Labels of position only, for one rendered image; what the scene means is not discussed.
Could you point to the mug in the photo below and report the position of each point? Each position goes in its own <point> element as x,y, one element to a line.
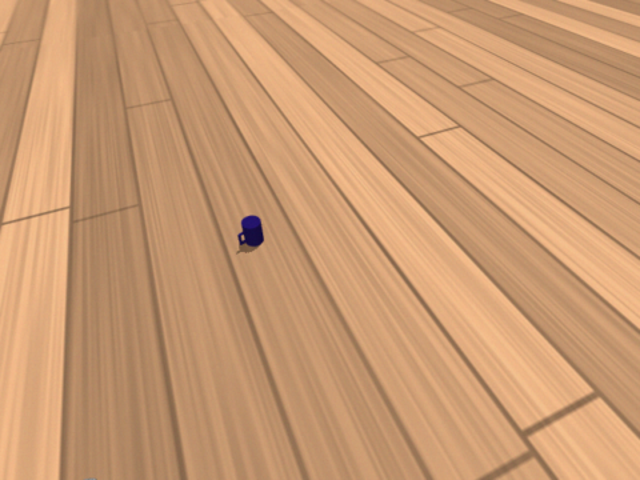
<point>252,231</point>

